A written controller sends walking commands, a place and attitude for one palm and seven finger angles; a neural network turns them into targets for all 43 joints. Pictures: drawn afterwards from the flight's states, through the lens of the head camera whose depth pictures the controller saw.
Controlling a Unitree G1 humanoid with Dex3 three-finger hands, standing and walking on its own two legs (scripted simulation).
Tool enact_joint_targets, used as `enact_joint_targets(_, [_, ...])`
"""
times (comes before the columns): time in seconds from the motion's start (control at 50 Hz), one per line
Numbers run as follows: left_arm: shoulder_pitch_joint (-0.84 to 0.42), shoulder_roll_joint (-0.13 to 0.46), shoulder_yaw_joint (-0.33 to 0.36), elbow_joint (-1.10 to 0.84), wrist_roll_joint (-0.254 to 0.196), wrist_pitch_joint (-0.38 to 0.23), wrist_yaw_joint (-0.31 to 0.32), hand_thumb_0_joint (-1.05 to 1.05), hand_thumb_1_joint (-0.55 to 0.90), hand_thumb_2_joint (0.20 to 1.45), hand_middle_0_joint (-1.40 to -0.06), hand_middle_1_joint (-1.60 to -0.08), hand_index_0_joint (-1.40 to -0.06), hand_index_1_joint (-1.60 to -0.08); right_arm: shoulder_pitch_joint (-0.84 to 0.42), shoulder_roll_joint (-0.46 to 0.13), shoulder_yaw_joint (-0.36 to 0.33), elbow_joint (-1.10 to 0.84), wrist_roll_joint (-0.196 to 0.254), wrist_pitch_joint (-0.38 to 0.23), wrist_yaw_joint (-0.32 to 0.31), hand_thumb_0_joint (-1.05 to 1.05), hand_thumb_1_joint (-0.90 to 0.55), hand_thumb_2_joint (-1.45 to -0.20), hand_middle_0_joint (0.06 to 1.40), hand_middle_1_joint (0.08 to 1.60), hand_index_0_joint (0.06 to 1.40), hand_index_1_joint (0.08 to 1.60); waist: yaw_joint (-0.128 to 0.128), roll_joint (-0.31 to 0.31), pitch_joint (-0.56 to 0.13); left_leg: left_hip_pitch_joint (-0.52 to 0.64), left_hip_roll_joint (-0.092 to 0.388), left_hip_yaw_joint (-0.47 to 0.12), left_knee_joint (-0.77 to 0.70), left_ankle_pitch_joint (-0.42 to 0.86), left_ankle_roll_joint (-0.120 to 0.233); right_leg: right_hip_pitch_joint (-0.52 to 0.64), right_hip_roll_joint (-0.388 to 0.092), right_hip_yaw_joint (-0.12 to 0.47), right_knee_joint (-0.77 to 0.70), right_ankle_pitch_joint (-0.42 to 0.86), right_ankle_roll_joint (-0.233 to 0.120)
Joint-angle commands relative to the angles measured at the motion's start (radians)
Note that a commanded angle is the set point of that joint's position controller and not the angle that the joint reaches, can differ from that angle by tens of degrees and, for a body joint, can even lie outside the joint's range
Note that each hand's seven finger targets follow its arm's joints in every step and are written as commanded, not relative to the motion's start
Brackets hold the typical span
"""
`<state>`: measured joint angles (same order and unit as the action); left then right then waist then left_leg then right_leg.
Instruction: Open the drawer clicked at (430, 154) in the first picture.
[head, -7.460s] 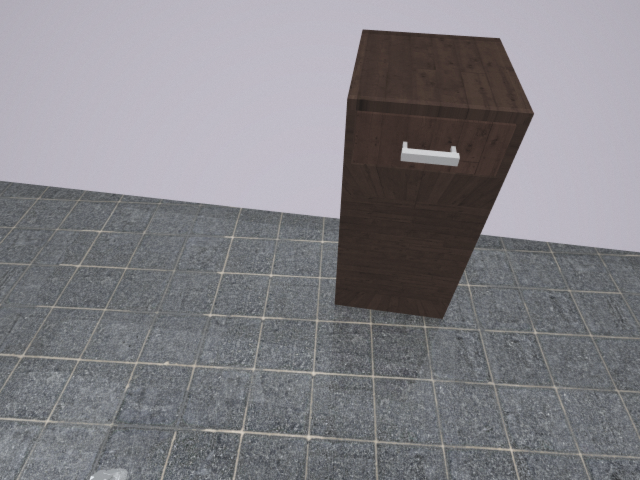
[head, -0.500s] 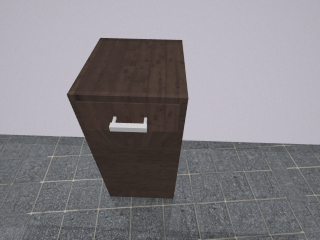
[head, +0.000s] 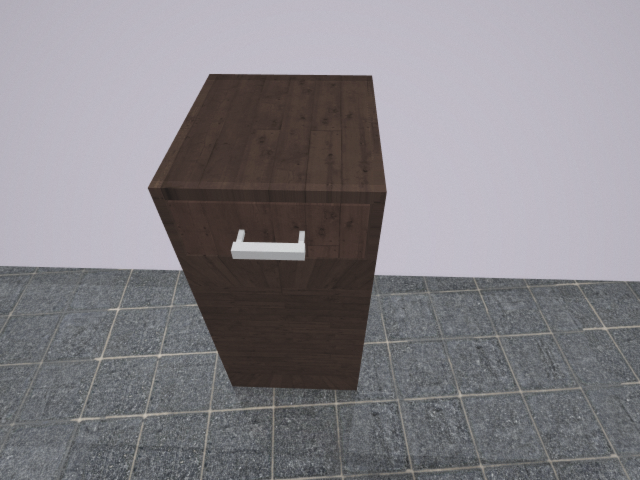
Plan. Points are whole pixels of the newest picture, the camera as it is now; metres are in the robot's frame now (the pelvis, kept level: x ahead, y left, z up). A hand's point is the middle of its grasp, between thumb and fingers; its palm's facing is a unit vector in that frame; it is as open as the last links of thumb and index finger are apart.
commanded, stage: look again from close up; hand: left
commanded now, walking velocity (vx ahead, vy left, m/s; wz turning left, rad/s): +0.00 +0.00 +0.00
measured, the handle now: (270, 243) +0.52 +0.12 -0.04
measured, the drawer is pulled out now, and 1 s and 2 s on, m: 0.00 0.00 0.00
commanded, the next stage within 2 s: shuffle to correct the standing spot in 0.48 s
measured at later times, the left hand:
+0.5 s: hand out of the picture +0.06 +0.14 -0.17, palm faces +0.02 -0.98 -0.19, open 7.3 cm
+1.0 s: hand out of the picture +0.10 +0.13 -0.17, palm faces +0.00 -0.97 -0.24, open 7.3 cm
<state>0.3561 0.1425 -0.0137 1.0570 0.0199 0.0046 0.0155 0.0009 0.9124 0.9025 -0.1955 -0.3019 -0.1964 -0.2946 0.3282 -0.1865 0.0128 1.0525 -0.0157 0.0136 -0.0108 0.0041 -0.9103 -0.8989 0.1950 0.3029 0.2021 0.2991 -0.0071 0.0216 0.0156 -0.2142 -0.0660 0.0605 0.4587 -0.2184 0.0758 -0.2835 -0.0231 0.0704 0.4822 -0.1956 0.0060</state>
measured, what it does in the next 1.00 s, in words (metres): shifts its weight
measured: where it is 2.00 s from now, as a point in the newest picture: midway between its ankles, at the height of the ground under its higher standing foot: outside the picture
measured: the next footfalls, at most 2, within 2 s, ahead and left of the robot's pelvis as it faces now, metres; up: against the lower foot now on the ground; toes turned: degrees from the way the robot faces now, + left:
none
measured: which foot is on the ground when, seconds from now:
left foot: down 0.00-1.00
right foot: down 0.00-1.00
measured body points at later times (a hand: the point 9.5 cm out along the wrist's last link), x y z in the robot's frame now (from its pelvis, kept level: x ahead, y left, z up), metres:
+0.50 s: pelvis +0.06 -0.03 +0.00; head +0.06 -0.04 +0.45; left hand +0.06 +0.19 -0.15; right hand +0.06 -0.25 -0.16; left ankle +0.02 +0.07 -0.74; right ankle +0.06 -0.15 -0.74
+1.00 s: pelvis +0.03 -0.06 -0.01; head +0.07 -0.07 +0.44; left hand +0.10 +0.18 -0.15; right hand +0.06 -0.30 -0.17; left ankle +0.02 +0.07 -0.74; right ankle +0.06 -0.15 -0.74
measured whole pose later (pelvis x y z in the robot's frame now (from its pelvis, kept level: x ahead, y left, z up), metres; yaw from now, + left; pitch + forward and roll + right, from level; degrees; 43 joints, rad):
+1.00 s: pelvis +0.03 -0.06 -0.01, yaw -1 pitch +0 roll +1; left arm 0.21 0.18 0.03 0.95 0.02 0.04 0.02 0.00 0.91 0.90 -0.20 -0.30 -0.20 -0.29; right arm 0.21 -0.18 -0.03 1.01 -0.02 0.04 -0.05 0.00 -0.91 -0.90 0.20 0.30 0.20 0.30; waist -0.02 0.00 0.07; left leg -0.25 0.01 0.04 0.56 -0.31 -0.01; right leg -0.33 0.06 0.05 0.60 -0.27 -0.05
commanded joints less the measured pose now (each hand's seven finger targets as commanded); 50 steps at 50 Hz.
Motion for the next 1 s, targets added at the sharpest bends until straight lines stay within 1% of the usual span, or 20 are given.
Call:
enact_joint_targets(0.0, [0.024,0.104,0.017,-0.038,-0.003,-0.023,0.013,0.000,0.900,0.900,-0.200,-0.300,-0.200,-0.300,0.016,-0.105,-0.022,-0.039,0.001,-0.030,-0.006,0.000,-0.900,-0.900,0.200,0.300,0.200,0.300,0.001,-0.033,0.086,-0.112,0.152,-0.188,-0.194,-0.282,-0.012,-0.006,-0.036,0.069,-0.086,-0.175,-0.053])
enact_joint_targets(0.08, [0.028,0.093,0.015,-0.021,-0.003,-0.026,0.014,0.000,0.900,0.900,-0.200,-0.300,-0.200,-0.300,0.017,-0.097,-0.020,-0.025,0.003,-0.036,-0.009,0.000,-0.900,-0.900,0.200,0.300,0.200,0.300,0.002,-0.015,0.087,-0.101,0.154,-0.184,-0.190,-0.256,-0.014,-0.002,-0.037,0.064,-0.082,-0.133,-0.051])
enact_joint_targets(0.16, [0.034,0.085,0.013,-0.007,-0.003,-0.029,0.015,0.000,0.900,0.900,-0.200,-0.300,-0.200,-0.300,0.017,-0.089,-0.017,-0.012,0.005,-0.041,-0.012,0.000,-0.900,-0.900,0.200,0.300,0.200,0.300,0.004,-0.025,0.086,-0.083,0.152,-0.169,-0.174,-0.193,-0.016,0.015,-0.039,0.064,-0.081,-0.064,-0.049])
enact_joint_targets(0.24, [0.025,0.082,0.011,0.003,-0.007,-0.035,0.018,0.000,0.900,0.900,-0.200,-0.300,-0.200,-0.300,0.023,-0.073,-0.013,0.003,0.008,-0.048,-0.017,0.000,-0.900,-0.900,0.200,0.300,0.200,0.300,0.000,-0.044,0.061,-0.035,0.144,-0.138,-0.132,-0.048,-0.021,0.037,-0.047,0.073,-0.080,0.038,-0.051])
enact_joint_targets(0.3, [0.022,0.086,0.013,0.007,-0.010,-0.040,0.019,0.000,0.900,0.900,-0.200,-0.300,-0.200,-0.300,0.028,-0.069,-0.011,0.014,0.008,-0.056,-0.020,0.000,-0.900,-0.900,0.200,0.300,0.200,0.300,-0.002,-0.054,0.004,0.014,0.147,-0.115,-0.098,0.066,-0.023,0.080,-0.057,0.072,-0.066,0.149,-0.052])
enact_joint_targets(0.32, [0.016,0.086,0.014,0.010,-0.010,-0.039,0.020,0.000,0.900,0.900,-0.200,-0.300,-0.200,-0.300,0.029,-0.064,-0.011,0.019,0.009,-0.056,-0.022,0.000,-0.900,-0.900,0.200,0.300,0.200,0.300,-0.003,-0.039,0.010,0.017,0.149,-0.114,-0.097,0.093,-0.025,0.084,-0.054,0.069,-0.059,0.175,-0.053])
enact_joint_targets(0.38, [0.010,0.088,0.013,0.013,-0.012,-0.037,0.021,0.000,0.900,0.900,-0.200,-0.300,-0.200,-0.300,0.017,-0.062,-0.009,0.030,0.008,-0.053,-0.025,0.000,-0.900,-0.900,0.200,0.300,0.200,0.300,0.000,-0.033,0.031,0.019,0.151,-0.105,-0.094,0.106,-0.030,0.085,-0.057,0.068,-0.062,0.199,-0.054])
enact_joint_targets(0.5, [-0.007,0.101,0.016,0.011,-0.014,-0.035,0.022,0.000,0.900,0.900,-0.200,-0.300,-0.200,-0.300,0.019,-0.063,-0.007,0.043,0.007,-0.051,-0.027,0.000,-0.900,-0.900,0.200,0.300,0.200,0.300,-0.001,-0.037,0.025,0.038,0.155,-0.098,-0.089,0.138,-0.036,0.114,-0.058,0.064,-0.059,0.252,-0.057])
enact_joint_targets(0.52, [-0.010,0.100,0.016,0.010,-0.014,-0.035,0.022,0.000,0.900,0.900,-0.200,-0.300,-0.200,-0.300,0.020,-0.059,-0.008,0.045,0.007,-0.051,-0.027,0.000,-0.900,-0.900,0.200,0.300,0.200,0.300,0.000,-0.017,0.028,0.037,0.155,-0.097,-0.095,0.141,-0.035,0.118,-0.057,0.063,-0.060,0.248,-0.058])
enact_joint_targets(0.56, [-0.013,0.105,0.017,0.009,-0.014,-0.035,0.022,0.000,0.900,0.900,-0.200,-0.300,-0.200,-0.300,0.017,-0.059,-0.007,0.047,0.006,-0.049,-0.027,0.000,-0.900,-0.900,0.200,0.300,0.200,0.300,0.002,-0.039,0.034,0.035,0.154,-0.097,-0.092,0.133,-0.038,0.121,-0.059,0.063,-0.064,0.256,-0.058])
enact_joint_targets(0.62, [-0.026,0.113,0.020,-0.004,-0.017,-0.029,0.026,0.000,0.900,0.900,-0.200,-0.300,-0.200,-0.300,0.010,-0.054,-0.013,0.043,0.009,-0.046,-0.034,0.000,-0.900,-0.900,0.200,0.300,0.200,0.300,-0.003,-0.028,0.018,0.064,0.168,-0.104,-0.090,0.277,-0.043,0.126,-0.062,0.059,-0.048,0.378,-0.050])
enact_joint_targets(0.72, [-0.043,0.137,0.042,-0.051,-0.016,-0.010,0.030,0.000,0.900,0.900,-0.200,-0.300,-0.200,-0.300,0.008,-0.076,-0.032,0.018,0.008,-0.034,-0.043,0.000,-0.900,-0.900,0.200,0.300,0.200,0.300,-0.001,0.006,-0.019,0.090,0.191,-0.101,-0.048,0.437,-0.039,0.110,-0.055,0.047,0.015,0.421,-0.047])
enact_joint_targets(0.76, [-0.049,0.143,0.051,-0.073,-0.013,-0.001,0.028,0.000,0.900,0.900,-0.200,-0.300,-0.200,-0.300,0.003,-0.093,-0.044,0.000,0.005,-0.026,-0.046,0.000,-0.900,-0.900,0.200,0.300,0.200,0.300,-0.002,0.010,-0.038,0.103,0.202,-0.105,-0.027,0.463,-0.032,0.085,-0.046,0.040,0.046,0.409,-0.048])
enact_joint_targets(0.82, [-0.067,0.145,0.061,-0.109,-0.008,0.012,0.022,0.000,0.900,0.900,-0.200,-0.300,-0.200,-0.300,-0.009,-0.107,-0.059,-0.028,0.002,-0.012,-0.048,0.000,-0.900,-0.900,0.200,0.300,0.200,0.300,-0.004,0.021,-0.038,0.069,0.221,-0.121,-0.023,0.419,-0.017,0.056,-0.027,0.032,0.086,0.346,-0.049])
enact_joint_targets(0.88, [-0.077,0.150,0.069,-0.139,-0.003,0.024,0.015,0.000,0.900,0.900,-0.200,-0.300,-0.200,-0.300,-0.046,-0.123,-0.071,-0.062,-0.003,0.001,-0.047,0.000,-0.900,-0.900,0.200,0.300,0.200,0.300,0.002,0.018,-0.022,-0.004,0.225,-0.131,-0.007,0.289,-0.008,0.032,-0.020,0.048,0.107,0.281,-0.054])
enact_joint_targets(0.9, [-0.074,0.155,0.072,-0.148,-0.001,0.026,0.013,0.000,0.900,0.900,-0.200,-0.300,-0.200,-0.300,-0.058,-0.126,-0.075,-0.072,-0.004,0.005,-0.046,0.000,-0.900,-0.900,0.200,0.300,0.200,0.300,0.007,0.001,-0.024,-0.029,0.214,-0.124,0.012,0.223,-0.011,0.032,-0.028,0.062,0.096,0.278,-0.057])
enact_joint_targets(0.92, [-0.081,0.158,0.072,-0.155,0.000,0.029,0.013,0.000,0.900,0.900,-0.200,-0.300,-0.200,-0.300,-0.057,-0.119,-0.075,-0.081,-0.004,0.009,-0.044,0.000,-0.900,-0.900,0.200,0.300,0.200,0.300,0.003,-0.030,-0.025,-0.051,0.199,-0.120,0.026,0.152,-0.017,0.028,-0.034,0.080,0.080,0.261,-0.064])
enact_joint_targets(0.94, [-0.089,0.166,0.074,-0.168,0.001,0.031,0.011,0.000,0.900,0.900,-0.200,-0.300,-0.200,-0.300,-0.060,-0.118,-0.076,-0.090,-0.005,0.013,-0.042,0.000,-0.900,-0.900,0.200,0.300,0.200,0.300,0.001,-0.054,-0.024,-0.074,0.173,-0.106,0.061,0.069,-0.026,0.012,-0.054,0.117,0.044,0.236,-0.075])
enact_joint_targets(0.96, [-0.096,0.181,0.078,-0.174,0.002,0.030,0.010,0.000,0.900,0.900,-0.200,-0.300,-0.200,-0.300,-0.054,-0.105,-0.076,-0.096,-0.004,0.017,-0.040,0.000,-0.900,-0.900,0.200,0.300,0.200,0.300,-0.004,-0.105,-0.036,-0.084,0.136,-0.079,0.119,-0.014,-0.038,0.004,-0.094,0.167,-0.012,0.219,-0.092])
enact_joint_targets(0.98, [-0.097,0.196,0.079,-0.178,0.002,0.027,0.012,0.000,0.900,0.900,-0.200,-0.300,-0.200,-0.300,-0.034,-0.083,-0.075,-0.097,-0.002,0.019,-0.036,0.000,-0.900,-0.900,0.200,0.300,0.200,0.300,-0.009,-0.169,-0.053,-0.085,0.082,-0.043,0.201,-0.124,-0.055,-0.003,-0.149,0.239,-0.094,0.162,-0.124])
